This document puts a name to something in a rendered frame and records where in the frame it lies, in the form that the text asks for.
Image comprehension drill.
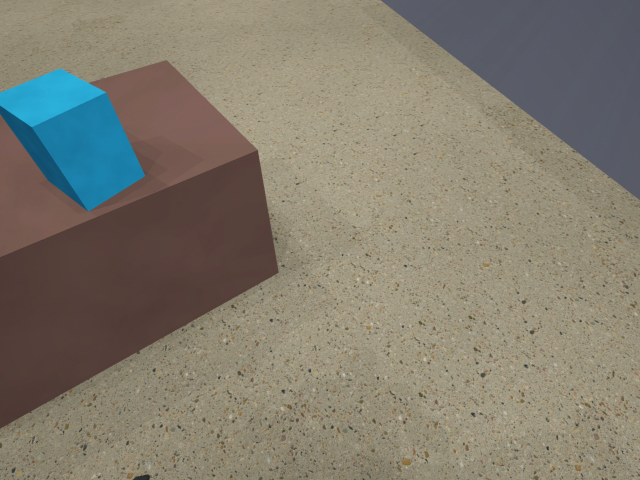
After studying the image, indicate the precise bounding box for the carton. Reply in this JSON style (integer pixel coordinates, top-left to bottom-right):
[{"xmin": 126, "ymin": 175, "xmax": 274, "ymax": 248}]
[{"xmin": 0, "ymin": 69, "xmax": 145, "ymax": 212}]

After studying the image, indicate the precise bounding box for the pedestal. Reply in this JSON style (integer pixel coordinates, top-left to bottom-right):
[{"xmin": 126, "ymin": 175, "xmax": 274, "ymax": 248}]
[{"xmin": 0, "ymin": 60, "xmax": 279, "ymax": 428}]

